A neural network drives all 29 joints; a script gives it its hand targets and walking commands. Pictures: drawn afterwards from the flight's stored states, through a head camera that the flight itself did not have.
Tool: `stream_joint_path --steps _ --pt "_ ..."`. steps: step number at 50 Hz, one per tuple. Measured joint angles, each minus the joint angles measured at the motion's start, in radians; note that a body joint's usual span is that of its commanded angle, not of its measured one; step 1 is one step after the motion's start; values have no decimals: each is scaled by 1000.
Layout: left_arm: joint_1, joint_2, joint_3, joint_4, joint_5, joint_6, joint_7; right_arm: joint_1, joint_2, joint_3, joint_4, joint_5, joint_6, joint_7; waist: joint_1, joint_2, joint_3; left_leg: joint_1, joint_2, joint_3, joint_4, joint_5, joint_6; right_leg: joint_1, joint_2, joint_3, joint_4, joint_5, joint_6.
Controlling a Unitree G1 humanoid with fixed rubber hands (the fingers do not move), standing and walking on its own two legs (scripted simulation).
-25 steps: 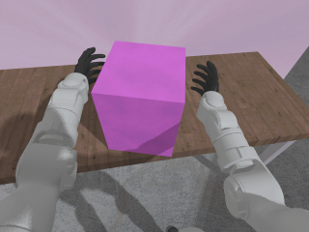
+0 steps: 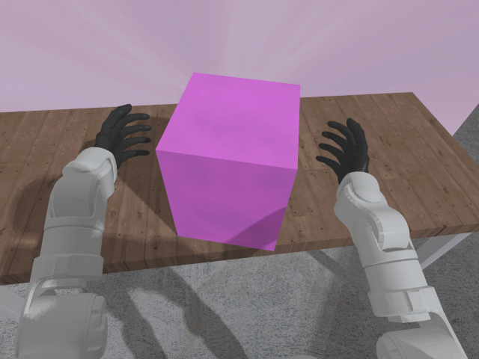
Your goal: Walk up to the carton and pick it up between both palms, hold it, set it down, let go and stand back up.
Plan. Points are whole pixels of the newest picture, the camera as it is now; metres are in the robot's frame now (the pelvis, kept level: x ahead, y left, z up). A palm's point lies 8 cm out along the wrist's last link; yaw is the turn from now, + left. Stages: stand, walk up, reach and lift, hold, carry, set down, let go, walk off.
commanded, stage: set down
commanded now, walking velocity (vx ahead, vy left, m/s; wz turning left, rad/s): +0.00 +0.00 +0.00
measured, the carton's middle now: (235, 165) +0.43 -0.03 +0.05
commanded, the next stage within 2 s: none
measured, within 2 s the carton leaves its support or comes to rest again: neither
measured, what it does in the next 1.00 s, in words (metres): stands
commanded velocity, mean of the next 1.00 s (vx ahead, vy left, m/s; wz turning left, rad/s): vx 0.00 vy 0.00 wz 0.00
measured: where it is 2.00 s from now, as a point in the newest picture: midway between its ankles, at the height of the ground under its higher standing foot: outside the picture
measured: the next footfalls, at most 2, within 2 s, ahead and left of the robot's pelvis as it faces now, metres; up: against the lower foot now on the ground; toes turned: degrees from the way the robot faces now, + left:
none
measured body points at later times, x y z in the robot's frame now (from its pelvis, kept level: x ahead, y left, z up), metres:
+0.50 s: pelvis +0.00 +0.01 +0.00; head +0.02 +0.02 +0.45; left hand +0.35 +0.20 +0.11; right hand +0.29 -0.19 +0.11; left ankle -0.01 +0.12 -0.75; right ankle +0.05 -0.15 -0.75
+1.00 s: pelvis +0.02 +0.00 +0.00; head +0.04 +0.02 +0.45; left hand +0.28 +0.22 +0.07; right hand +0.23 -0.19 +0.08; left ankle -0.01 +0.12 -0.75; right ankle +0.05 -0.15 -0.75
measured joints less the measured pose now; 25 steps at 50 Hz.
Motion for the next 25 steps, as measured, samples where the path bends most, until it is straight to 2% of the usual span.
stream_joint_path --steps 9,25 --pt "189 -3 -3 -232 -42 21 9 186 -14 -12 -209 -22 31 36 42 -1 20 2 -3 11 15 -10 5 -3 -3 12 17 -8 4" --pt "354 -6 -7 -405 -80 19 -10 338 -13 -22 -376 -71 84 55 85 31 42 20 -16 13 16 -16 14 6 -16 14 37 -24 10"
